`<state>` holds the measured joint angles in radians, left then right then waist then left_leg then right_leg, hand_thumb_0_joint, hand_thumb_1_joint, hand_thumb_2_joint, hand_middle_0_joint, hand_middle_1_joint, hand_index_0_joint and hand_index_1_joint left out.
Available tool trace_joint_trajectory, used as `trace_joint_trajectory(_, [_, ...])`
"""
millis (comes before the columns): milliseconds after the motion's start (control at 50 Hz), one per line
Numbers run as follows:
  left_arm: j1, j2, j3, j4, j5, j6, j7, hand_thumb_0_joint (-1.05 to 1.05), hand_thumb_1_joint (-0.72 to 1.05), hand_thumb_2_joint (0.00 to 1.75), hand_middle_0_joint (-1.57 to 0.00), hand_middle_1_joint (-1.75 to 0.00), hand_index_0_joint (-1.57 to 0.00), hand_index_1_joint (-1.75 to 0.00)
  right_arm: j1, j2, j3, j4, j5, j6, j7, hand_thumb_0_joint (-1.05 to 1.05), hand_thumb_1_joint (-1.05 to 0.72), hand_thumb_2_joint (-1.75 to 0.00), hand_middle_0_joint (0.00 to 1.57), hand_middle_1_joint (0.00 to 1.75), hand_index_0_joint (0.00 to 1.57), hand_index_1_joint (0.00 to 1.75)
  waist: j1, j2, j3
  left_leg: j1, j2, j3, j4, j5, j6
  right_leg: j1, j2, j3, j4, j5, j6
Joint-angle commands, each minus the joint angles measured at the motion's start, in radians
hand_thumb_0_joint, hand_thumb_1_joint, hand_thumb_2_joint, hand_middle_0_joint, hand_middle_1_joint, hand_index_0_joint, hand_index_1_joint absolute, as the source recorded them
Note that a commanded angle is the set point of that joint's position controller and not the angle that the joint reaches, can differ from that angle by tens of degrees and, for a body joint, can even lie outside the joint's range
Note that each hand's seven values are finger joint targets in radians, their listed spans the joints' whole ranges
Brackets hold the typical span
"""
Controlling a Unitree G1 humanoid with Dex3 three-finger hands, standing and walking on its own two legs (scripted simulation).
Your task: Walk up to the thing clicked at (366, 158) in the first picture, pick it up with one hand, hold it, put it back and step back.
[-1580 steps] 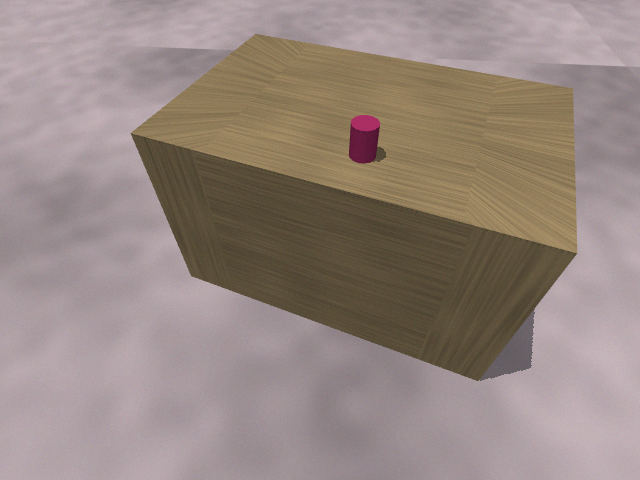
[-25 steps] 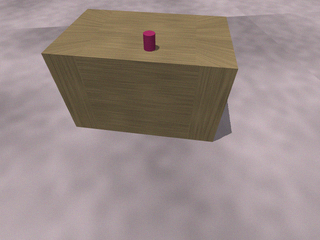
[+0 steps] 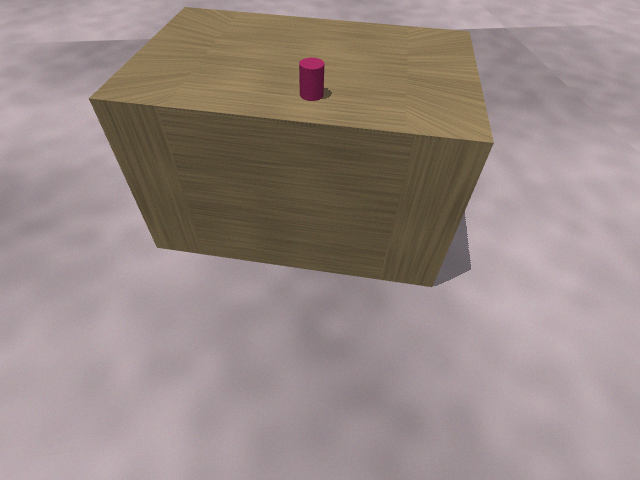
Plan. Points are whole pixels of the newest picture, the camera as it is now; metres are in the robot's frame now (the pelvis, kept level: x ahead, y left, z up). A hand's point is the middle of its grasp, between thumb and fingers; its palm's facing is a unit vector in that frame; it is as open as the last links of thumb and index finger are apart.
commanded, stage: step back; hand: left
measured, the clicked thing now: (311, 79) +1.10 +0.11 -0.07
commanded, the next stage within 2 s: stand in 0.28 s
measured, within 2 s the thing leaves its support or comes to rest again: neither
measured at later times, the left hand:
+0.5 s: hand out of the picture +0.11 +0.25 -0.14, palm faces -0.02 -0.94 -0.34, open 7.4 cm
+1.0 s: hand out of the picture +0.06 +0.24 -0.14, palm faces -0.03 -0.94 -0.34, open 7.4 cm
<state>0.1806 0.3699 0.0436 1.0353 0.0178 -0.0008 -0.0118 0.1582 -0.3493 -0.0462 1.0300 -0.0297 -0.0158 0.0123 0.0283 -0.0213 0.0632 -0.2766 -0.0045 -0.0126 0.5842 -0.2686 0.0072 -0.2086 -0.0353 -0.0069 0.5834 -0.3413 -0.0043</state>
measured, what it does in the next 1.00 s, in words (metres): stands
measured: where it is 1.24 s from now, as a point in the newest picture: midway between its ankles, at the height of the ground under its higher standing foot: outside the picture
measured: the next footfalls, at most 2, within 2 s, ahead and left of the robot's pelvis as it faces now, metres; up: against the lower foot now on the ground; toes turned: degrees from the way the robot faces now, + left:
none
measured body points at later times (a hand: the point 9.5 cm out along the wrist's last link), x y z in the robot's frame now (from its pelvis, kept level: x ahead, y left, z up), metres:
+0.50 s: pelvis +0.01 +0.00 +0.02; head +0.03 +0.00 +0.47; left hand +0.11 +0.29 -0.11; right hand +0.13 -0.30 -0.11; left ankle +0.03 +0.12 -0.73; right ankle -0.01 -0.14 -0.73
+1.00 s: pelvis -0.01 -0.01 +0.02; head -0.01 -0.02 +0.47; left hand +0.06 +0.29 -0.11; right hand +0.06 -0.32 -0.12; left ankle +0.03 +0.12 -0.73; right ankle -0.01 -0.14 -0.73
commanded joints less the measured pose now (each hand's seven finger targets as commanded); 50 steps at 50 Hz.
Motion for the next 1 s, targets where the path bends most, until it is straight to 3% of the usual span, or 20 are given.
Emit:
trace_joint_trajectory(0, [-0.014,0.205,0.038,-0.042,-0.009,-0.049,0.024,0.0,0.9,0.9,-0.2,-0.3,-0.2,-0.3,-0.112,-0.22,-0.032,-0.07,0.012,-0.028,-0.019,0.0,-0.9,-0.9,0.2,0.3,0.2,0.3,0.012,0.133,-0.106,0.008,0.144,-0.143,-0.14,0.266,0.046,0.104,-0.051,0.065,-0.143,0.226,-0.035])
trace_joint_trajectory(40, [-0.057,0.219,0.04,-0.044,-0.009,-0.049,0.025,0.0,0.9,0.9,-0.2,-0.3,-0.2,-0.3,-0.084,-0.204,-0.028,-0.052,0.016,-0.028,-0.023,0.0,-0.9,-0.9,0.2,0.3,0.2,0.3,-0.014,0.092,-0.129,0.062,0.115,-0.096,-0.12,0.345,0.027,0.113,-0.076,0.079,-0.122,0.337,-0.043])
trace_joint_trajectory(100, [-0.071,0.2,0.031,-0.038,-0.012,-0.042,0.029,0.0,0.9,0.9,-0.2,-0.3,-0.2,-0.3,-0.109,-0.214,-0.035,-0.035,0.017,-0.027,-0.026,0.0,-0.9,-0.9,0.2,0.3,0.2,0.3,-0.008,0.095,-0.154,0.128,0.137,-0.1,-0.127,0.434,0.04,0.098,-0.067,0.047,-0.119,0.362,-0.036])
trace_joint_trajectory(240, [-0.113,0.204,0.027,-0.014,-0.004,-0.036,0.028,0.0,0.9,0.9,-0.2,-0.3,-0.2,-0.3,-0.17,-0.191,-0.03,-0.021,0.016,-0.019,-0.024,0.0,-0.9,-0.9,0.2,0.3,0.2,0.3,-0.011,0.024,-0.116,0.093,0.123,-0.079,-0.165,0.287,0.032,0.119,-0.078,0.067,-0.175,0.333,-0.031])
trace_joint_trajectory(260, [-0.122,0.177,0.009,-0.002,-0.015,-0.039,0.024,0.0,0.9,0.9,-0.2,-0.3,-0.2,-0.3,-0.15,-0.196,-0.022,-0.014,0.023,-0.019,-0.021,0.0,-0.9,-0.9,0.2,0.3,0.2,0.3,-0.026,0.018,-0.117,0.146,0.123,-0.099,-0.193,0.372,0.029,0.11,-0.09,0.084,-0.208,0.391,-0.018])
trace_joint_trajectory(300, [-0.137,0.184,0.007,-0.002,-0.017,-0.041,0.026,0.0,0.9,0.9,-0.2,-0.3,-0.2,-0.3,-0.156,-0.199,-0.022,-0.004,0.024,-0.019,-0.018,0.0,-0.9,-0.9,0.2,0.3,0.2,0.3,-0.028,0.022,-0.124,0.184,0.129,-0.095,-0.201,0.397,0.024,0.117,-0.088,0.078,-0.232,0.394,-0.009])
trace_joint_trajectory(340, [-0.142,0.19,0.007,0.003,-0.017,-0.042,0.028,0.0,0.9,0.9,-0.2,-0.3,-0.2,-0.3,-0.157,-0.199,-0.019,0.002,0.024,-0.021,-0.017,0.0,-0.9,-0.9,0.2,0.3,0.2,0.3,-0.028,0.025,-0.155,0.216,0.134,-0.089,-0.202,0.477,0.023,0.152,-0.093,0.071,-0.232,0.462,-0.007])
trace_joint_trajectory(420, [-0.148,0.189,0.005,0.017,-0.011,-0.039,0.026,0.0,0.9,0.9,-0.2,-0.3,-0.2,-0.3,-0.174,-0.195,-0.012,0.01,0.027,-0.021,-0.015,0.0,-0.9,-0.9,0.2,0.3,0.2,0.3,-0.025,0.028,-0.111,0.195,0.13,-0.089,-0.256,0.369,0.014,0.146,-0.089,0.072,-0.277,0.361,0.001])
trace_joint_trajectory(500, [-0.157,0.196,0.008,0.026,-0.01,-0.04,0.023,0.0,0.9,0.9,-0.2,-0.3,-0.2,-0.3,-0.177,-0.194,-0.01,0.016,0.024,-0.02,-0.015,0.0,-0.9,-0.9,0.2,0.3,0.2,0.3,-0.027,0.024,-0.123,0.209,0.129,-0.081,-0.27,0.339,0.01,0.151,-0.096,0.078,-0.293,0.343,-0.002])
trace_joint_trajectory(560, [-0.155,0.192,0.005,0.034,-0.009,-0.037,0.02,0.0,0.9,0.9,-0.2,-0.3,-0.2,-0.3,-0.169,-0.196,-0.005,0.026,0.022,-0.019,-0.014,0.0,-0.9,-0.9,0.2,0.3,0.2,0.3,-0.03,0.036,-0.096,0.179,0.126,-0.083,-0.295,0.245,0.005,0.139,-0.094,0.084,-0.313,0.261,-0.003])
trace_joint_trajectory(600, [-0.151,0.191,0.005,0.036,-0.008,-0.04,0.02,0.0,0.9,0.9,-0.2,-0.3,-0.2,-0.3,-0.171,-0.205,-0.007,0.028,0.024,-0.021,-0.013,0.0,-0.9,-0.9,0.2,0.3,0.2,0.3,-0.027,0.043,-0.114,0.191,0.131,-0.085,-0.291,0.284,0.009,0.156,-0.098,0.083,-0.313,0.296,-0.004])
trace_joint_trajectory(680, [-0.145,0.193,0.004,0.04,-0.009,-0.037,0.018,0.0,0.9,0.9,-0.2,-0.3,-0.2,-0.3,-0.153,-0.205,-0.002,0.038,0.023,-0.023,-0.014,0.0,-0.9,-0.9,0.2,0.3,0.2,0.3,-0.029,0.041,-0.1,0.191,0.13,-0.085,-0.305,0.264,0.005,0.136,-0.095,0.085,-0.317,0.271,-0.006])
trace_joint_trajectory(840, [-0.132,0.195,0.002,0.047,-0.009,-0.034,0.014,0.0,0.9,0.9,-0.2,-0.3,-0.2,-0.3,-0.123,-0.208,0.002,0.054,0.02,-0.018,-0.012,0.0,-0.9,-0.9,0.2,0.3,0.2,0.3,-0.032,0.02,-0.048,0.149,0.124,-0.096,-0.328,0.1,0.001,0.078,-0.089,0.095,-0.343,0.129,-0.008])
trace_joint_trajectory(980, [-0.105,0.199,0.001,0.049,-0.01,-0.032,0.012,0.0,0.9,0.9,-0.2,-0.3,-0.2,-0.3,-0.114,-0.212,0.001,0.054,0.02,-0.016,-0.01,0.0,-0.9,-0.9,0.2,0.3,0.2,0.3,-0.028,0.027,-0.044,0.145,0.125,-0.104,-0.328,0.058,0.005,0.054,-0.088,0.101,-0.343,0.088,-0.013])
